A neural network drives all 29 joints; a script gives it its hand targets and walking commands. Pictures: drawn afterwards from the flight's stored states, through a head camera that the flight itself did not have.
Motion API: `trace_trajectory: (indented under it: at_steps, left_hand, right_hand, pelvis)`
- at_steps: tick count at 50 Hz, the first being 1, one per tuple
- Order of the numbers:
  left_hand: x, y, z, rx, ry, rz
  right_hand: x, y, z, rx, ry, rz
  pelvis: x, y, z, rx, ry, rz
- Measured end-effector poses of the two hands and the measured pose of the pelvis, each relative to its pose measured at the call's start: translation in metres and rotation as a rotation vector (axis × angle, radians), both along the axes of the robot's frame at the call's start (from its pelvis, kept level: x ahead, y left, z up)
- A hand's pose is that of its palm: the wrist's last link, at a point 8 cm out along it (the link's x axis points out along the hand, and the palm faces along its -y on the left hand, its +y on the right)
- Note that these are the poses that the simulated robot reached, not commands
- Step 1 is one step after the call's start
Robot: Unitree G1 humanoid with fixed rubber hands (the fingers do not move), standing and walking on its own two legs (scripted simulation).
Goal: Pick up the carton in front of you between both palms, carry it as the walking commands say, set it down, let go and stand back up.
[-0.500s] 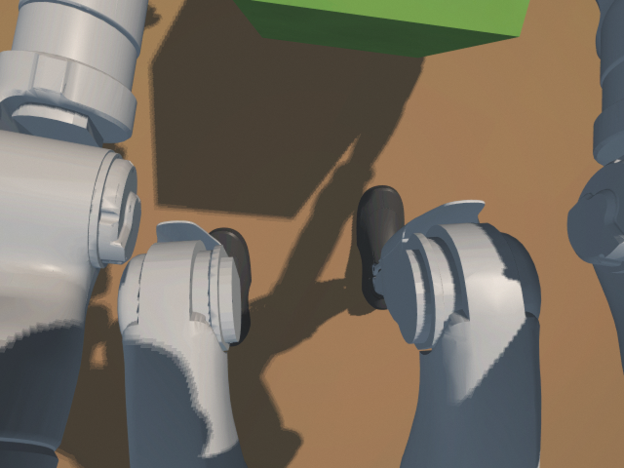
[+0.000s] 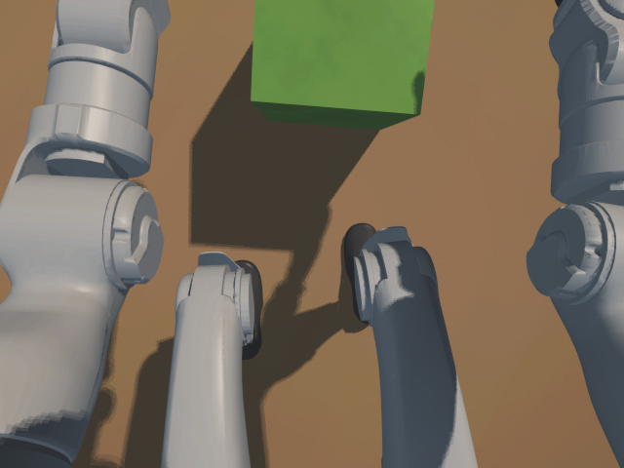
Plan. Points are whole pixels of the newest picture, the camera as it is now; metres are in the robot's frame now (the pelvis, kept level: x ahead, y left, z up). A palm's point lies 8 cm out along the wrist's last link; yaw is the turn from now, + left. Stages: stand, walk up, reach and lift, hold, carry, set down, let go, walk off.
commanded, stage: set down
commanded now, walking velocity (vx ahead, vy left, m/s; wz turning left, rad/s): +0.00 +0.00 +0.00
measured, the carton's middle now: (335, 49) +0.56 -0.11 -0.36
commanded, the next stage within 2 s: let go in 0.46 s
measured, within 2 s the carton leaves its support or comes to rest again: neither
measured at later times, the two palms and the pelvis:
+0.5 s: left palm out of the picture +0.60 +0.07 +0.04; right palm out of the picture +0.52 -0.31 +0.04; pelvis +0.02 +0.00 +0.13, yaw -1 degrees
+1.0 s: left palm out of the picture +0.45 +0.12 +0.14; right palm out of the picture +0.38 -0.30 +0.14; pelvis +0.07 -0.02 +0.24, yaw -3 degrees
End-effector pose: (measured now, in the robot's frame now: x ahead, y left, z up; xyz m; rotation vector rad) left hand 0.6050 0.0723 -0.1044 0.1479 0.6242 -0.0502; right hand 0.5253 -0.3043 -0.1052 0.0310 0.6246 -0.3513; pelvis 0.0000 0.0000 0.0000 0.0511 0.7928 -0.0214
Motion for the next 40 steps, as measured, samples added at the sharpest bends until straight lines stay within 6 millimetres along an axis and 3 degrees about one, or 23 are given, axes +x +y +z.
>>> trace_trajectory:
  at_steps: [20, 27, 32, 40]
  left_hand:
    - [0.000, -0.001, 0.122, 0.001, 0.001, -0.019]
    - [-0.007, 0.002, 0.155, 0.009, 0.011, -0.016]
    - [-0.029, 0.009, 0.169, 0.053, 0.028, 0.009]
    - [-0.099, 0.030, 0.195, 0.097, 0.079, 0.057]
  right_hand:
    - [-0.005, -0.009, 0.125, 0.009, -0.005, 0.003]
    - [-0.010, -0.009, 0.158, -0.001, 0.008, 0.025]
    - [-0.025, -0.004, 0.170, -0.030, 0.053, 0.090]
    - [-0.081, -0.002, 0.197, -0.074, 0.148, 0.204]
  pelvis:
    - [0.020, -0.003, 0.109, -0.002, 0.032, -0.010]
    - [0.025, -0.005, 0.144, -0.005, 0.023, -0.009]
    - [0.031, -0.009, 0.167, -0.003, 0.005, -0.011]
    - [0.049, -0.017, 0.208, -0.005, -0.101, -0.015]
